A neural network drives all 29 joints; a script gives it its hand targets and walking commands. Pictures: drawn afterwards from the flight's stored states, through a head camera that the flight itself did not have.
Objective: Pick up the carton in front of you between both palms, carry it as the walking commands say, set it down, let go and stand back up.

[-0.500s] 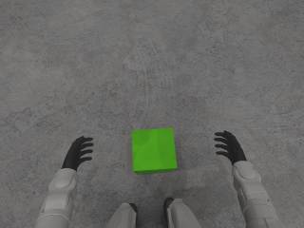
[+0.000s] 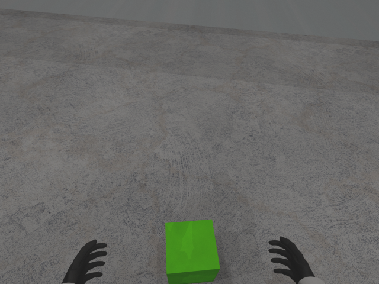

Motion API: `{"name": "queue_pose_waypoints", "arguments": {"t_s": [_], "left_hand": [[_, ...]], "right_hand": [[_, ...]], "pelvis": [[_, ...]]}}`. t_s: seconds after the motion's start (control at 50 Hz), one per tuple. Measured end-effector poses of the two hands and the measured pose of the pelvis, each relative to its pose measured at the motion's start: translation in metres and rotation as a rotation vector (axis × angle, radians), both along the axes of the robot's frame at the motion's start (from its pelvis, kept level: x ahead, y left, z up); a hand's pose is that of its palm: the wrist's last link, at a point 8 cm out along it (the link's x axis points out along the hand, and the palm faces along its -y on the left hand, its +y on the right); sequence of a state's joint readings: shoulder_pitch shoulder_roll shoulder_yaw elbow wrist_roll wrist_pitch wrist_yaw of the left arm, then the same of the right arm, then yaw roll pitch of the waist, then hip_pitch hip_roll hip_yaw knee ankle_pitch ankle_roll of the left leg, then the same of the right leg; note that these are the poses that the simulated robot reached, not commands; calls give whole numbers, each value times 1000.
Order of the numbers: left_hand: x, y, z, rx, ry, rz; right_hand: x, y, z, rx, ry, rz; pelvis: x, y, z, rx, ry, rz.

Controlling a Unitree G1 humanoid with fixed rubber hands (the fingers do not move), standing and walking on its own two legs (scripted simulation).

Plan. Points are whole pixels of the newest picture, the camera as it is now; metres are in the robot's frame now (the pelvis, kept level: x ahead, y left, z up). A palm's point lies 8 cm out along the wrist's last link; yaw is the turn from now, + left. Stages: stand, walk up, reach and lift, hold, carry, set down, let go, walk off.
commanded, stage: let go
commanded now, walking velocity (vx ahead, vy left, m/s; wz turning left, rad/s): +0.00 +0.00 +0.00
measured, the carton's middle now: (190, 253) +0.37 -0.03 -0.65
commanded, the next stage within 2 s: stand in 0.24 s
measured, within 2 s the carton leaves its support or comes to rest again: neither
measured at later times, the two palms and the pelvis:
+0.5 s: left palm out of the picture +0.13 +0.28 -0.09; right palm out of the picture +0.13 -0.30 -0.08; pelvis +0.00 -0.01 -0.01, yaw +1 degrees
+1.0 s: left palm out of the picture +0.13 +0.28 -0.09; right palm out of the picture +0.13 -0.30 -0.09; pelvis +0.01 -0.01 +0.00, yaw +0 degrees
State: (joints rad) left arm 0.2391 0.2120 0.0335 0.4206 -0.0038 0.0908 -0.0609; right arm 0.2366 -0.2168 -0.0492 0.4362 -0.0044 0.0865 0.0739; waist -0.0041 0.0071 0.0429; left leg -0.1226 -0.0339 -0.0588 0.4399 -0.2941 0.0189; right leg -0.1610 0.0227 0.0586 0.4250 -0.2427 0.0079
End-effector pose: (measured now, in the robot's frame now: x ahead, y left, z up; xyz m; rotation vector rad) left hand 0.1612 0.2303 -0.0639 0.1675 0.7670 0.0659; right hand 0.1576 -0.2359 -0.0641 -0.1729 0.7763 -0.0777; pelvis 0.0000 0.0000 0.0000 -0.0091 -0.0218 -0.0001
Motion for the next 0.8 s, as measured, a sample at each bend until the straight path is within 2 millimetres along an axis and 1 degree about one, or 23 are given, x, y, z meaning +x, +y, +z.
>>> {"name": "queue_pose_waypoints", "arguments": {"t_s": [0.16,0.28,0.32,0.36,0.42,0.48,0.52,0.58,0.7,0.8], "left_hand": [[-2,-9,1,-9,4,-10],[-11,-9,0,17,39,18],[-14,-1,-4,60,38,36],[-19,13,-9,111,51,51],[-27,32,-15,164,73,69],[-32,43,-20,186,102,81],[-33,46,-23,192,121,82],[-33,47,-26,192,140,80],[-27,44,-30,191,153,71],[-25,44,-31,191,160,66]], "right_hand": [[-5,-3,0,-4,12,6],[-10,-5,-4,-3,15,7],[-14,-11,-10,-40,30,7],[-18,-23,-15,-86,52,0],[-23,-41,-17,-143,78,-18],[-26,-56,-18,-180,100,-36],[-25,-62,-17,-194,107,-46],[-22,-66,-17,-204,110,-54],[-17,-65,-17,-208,116,-53],[-19,-63,-19,-207,131,-51]], "pelvis": [[-8,-3,-2,1,-62,-2],[-10,-7,-3,2,-78,9],[-9,-9,-5,4,-55,9],[-9,-10,-7,6,-36,11],[-6,-12,-8,6,-13,11],[-2,-13,-8,5,-1,10],[0,-13,-8,5,5,8],[3,-12,-8,4,10,7],[7,-12,-6,6,10,4],[9,-12,-5,7,9,3]]}}
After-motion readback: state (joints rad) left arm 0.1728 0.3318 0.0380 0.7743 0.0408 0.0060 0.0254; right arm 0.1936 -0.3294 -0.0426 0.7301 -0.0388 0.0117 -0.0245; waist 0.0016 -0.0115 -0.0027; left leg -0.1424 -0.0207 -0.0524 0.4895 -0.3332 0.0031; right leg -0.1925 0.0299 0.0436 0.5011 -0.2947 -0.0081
